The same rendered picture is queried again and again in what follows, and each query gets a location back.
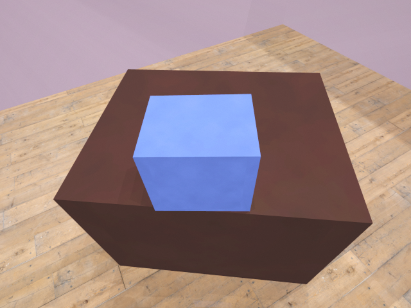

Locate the carton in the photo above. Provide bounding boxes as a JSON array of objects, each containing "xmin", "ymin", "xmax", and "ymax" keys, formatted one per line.
[{"xmin": 133, "ymin": 94, "xmax": 261, "ymax": 211}]

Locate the pedestal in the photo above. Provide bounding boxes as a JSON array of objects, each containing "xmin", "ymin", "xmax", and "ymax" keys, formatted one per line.
[{"xmin": 53, "ymin": 69, "xmax": 372, "ymax": 284}]

